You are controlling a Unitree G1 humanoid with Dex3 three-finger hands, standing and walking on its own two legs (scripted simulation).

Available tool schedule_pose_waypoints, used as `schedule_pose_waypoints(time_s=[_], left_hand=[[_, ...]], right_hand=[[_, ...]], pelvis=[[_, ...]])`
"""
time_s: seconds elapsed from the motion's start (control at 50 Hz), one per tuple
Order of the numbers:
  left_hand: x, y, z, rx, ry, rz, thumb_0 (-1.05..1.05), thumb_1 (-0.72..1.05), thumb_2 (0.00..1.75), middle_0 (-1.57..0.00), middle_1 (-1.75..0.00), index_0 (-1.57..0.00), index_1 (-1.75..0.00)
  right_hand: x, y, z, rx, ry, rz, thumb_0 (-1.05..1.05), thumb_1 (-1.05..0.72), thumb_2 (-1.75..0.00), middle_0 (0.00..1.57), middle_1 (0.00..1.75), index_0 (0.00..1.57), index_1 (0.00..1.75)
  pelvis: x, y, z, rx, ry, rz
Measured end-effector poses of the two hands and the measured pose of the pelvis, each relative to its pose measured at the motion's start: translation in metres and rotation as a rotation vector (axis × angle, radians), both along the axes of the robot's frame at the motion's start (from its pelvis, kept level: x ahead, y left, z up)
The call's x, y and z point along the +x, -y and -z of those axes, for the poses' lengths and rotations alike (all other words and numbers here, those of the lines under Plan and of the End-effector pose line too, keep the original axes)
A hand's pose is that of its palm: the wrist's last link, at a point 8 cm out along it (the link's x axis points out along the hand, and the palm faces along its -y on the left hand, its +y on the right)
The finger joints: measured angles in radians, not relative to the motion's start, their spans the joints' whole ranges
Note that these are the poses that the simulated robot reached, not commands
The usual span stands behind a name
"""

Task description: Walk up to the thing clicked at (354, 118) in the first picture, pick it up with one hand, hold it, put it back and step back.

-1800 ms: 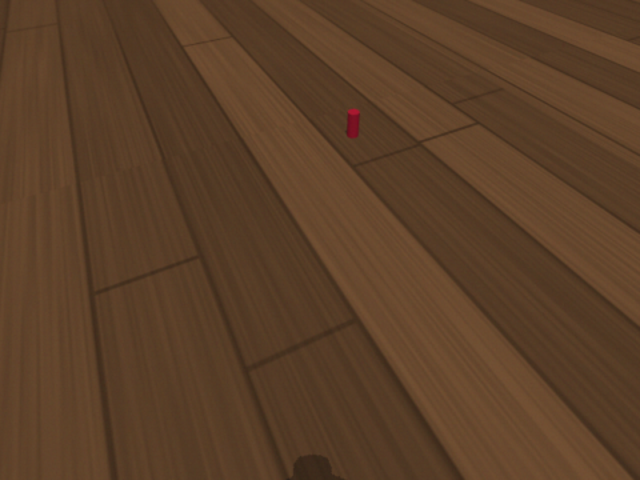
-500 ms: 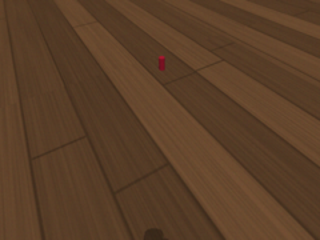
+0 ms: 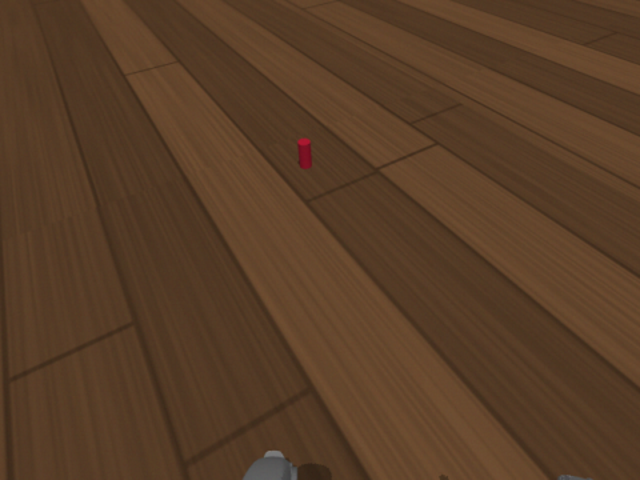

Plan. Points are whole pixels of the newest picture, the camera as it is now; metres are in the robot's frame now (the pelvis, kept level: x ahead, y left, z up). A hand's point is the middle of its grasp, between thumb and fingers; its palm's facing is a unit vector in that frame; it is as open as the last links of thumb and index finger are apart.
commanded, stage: walk up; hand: left
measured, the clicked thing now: (304, 153) +1.77 +0.21 -0.70
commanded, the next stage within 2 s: none
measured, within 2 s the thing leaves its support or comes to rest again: neither
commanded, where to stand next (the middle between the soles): +1.43 +0.03 m, yaw -3 degrees
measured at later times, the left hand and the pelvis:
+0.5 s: hand (200, 292) +0.47 +0.28 -0.13, palm faces -0.11 -0.91 -0.39, open 7.4 cm; pelvis +0.33 +0.01 -0.01, yaw -2 degrees
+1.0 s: hand (222, 244) +0.61 +0.27 -0.14, palm faces +0.00 -0.92 -0.39, open 7.4 cm; pelvis +0.61 -0.01 -0.01, yaw +0 degrees
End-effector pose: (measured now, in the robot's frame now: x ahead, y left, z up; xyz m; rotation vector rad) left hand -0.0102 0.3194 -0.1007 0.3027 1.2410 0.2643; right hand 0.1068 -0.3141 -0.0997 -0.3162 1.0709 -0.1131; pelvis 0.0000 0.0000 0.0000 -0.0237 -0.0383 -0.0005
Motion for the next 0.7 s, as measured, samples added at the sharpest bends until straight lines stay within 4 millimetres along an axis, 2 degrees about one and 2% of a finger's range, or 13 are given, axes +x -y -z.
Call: schedule_pose_waypoints(time_s=[0.06,0.12,0.18,0.22,0.28,0.38,0.46,0.54,0.58,0.62,0.7], left_hand=[[0.034,-0.005,0.011,-0.012,-0.021,-0.001,0.01,0.90,0.90,-0.21,-0.30,-0.21,-0.30],[0.074,-0.016,0.027,-0.019,-0.048,-0.004,0.01,0.90,0.90,-0.21,-0.30,-0.21,-0.30],[0.122,-0.027,0.040,-0.014,-0.084,-0.001,0.01,0.90,0.90,-0.21,-0.30,-0.21,-0.30],[0.160,-0.027,0.037,-0.019,-0.085,0.021,0.01,0.90,0.90,-0.20,-0.30,-0.21,-0.30],[0.229,-0.026,0.024,-0.022,-0.037,0.095,0.01,0.90,0.90,-0.20,-0.30,-0.21,-0.30],[0.353,-0.024,0.000,-0.009,0.133,0.168,0.01,0.90,0.90,-0.20,-0.30,-0.21,-0.30],[0.439,-0.013,-0.012,0.006,0.207,0.227,0.01,0.90,0.90,-0.20,-0.30,-0.21,-0.30],[0.512,0.006,-0.011,0.035,0.235,0.251,0.00,0.90,0.90,-0.20,-0.30,-0.21,-0.30],[0.542,0.016,-0.006,0.053,0.251,0.233,0.00,0.90,0.90,-0.20,-0.30,-0.21,-0.30],[0.560,0.027,-0.004,0.060,0.264,0.214,0.00,0.90,0.90,-0.20,-0.30,-0.21,-0.30],[0.567,0.044,-0.012,0.038,0.230,0.152,0.00,0.90,0.90,-0.20,-0.30,-0.21,-0.30]], right_hand=[[0.044,-0.003,0.002,-0.026,-0.024,-0.018,0.00,-0.90,-0.90,0.20,0.30,0.20,0.30],[0.098,-0.011,0.007,-0.051,-0.022,-0.025,0.00,-0.90,-0.90,0.20,0.30,0.20,0.30],[0.150,-0.026,0.009,-0.065,0.016,-0.034,0.00,-0.90,-0.90,0.20,0.30,0.20,0.30],[0.174,-0.033,0.005,-0.057,0.060,-0.020,0.00,-0.90,-0.89,0.20,0.30,0.20,0.30],[0.191,-0.037,-0.005,-0.042,0.084,0.046,0.00,-0.90,-0.89,0.20,0.30,0.20,0.30],[0.200,-0.027,-0.005,-0.046,0.009,0.113,0.00,-0.90,-0.89,0.20,0.30,0.20,0.30],[0.217,-0.009,0.005,-0.041,-0.059,0.146,0.00,-0.90,-0.89,0.20,0.30,0.20,0.30],[0.253,0.016,0.029,-0.031,-0.096,0.172,0.00,-0.90,-0.89,0.20,0.30,0.20,0.30],[0.278,0.030,0.045,-0.031,-0.117,0.176,0.00,-0.90,-0.89,0.20,0.30,0.20,0.30],[0.308,0.037,0.054,-0.027,-0.134,0.169,0.00,-0.90,-0.89,0.20,0.30,0.20,0.30],[0.377,0.037,0.043,-0.003,-0.111,0.111,0.01,-0.90,-0.89,0.20,0.30,0.20,0.30]], pelvis=[[0.039,-0.004,0.007,-0.011,-0.013,-0.006],[0.085,-0.013,0.018,-0.010,-0.030,-0.001],[0.128,-0.022,0.025,0.049,-0.036,0.004],[0.152,-0.028,0.021,0.033,-0.037,0.010],[0.190,-0.030,0.009,0.023,-0.027,0.029],[0.254,-0.025,0.001,0.038,-0.006,0.026],[0.305,-0.013,0.005,0.056,0.003,0.039],[0.363,0.006,0.021,0.064,0.006,0.032],[0.394,0.017,0.032,0.047,0.006,0.032],[0.416,0.026,0.035,0.030,0.012,0.028],[0.455,0.033,0.018,0.052,0.025,0.021]])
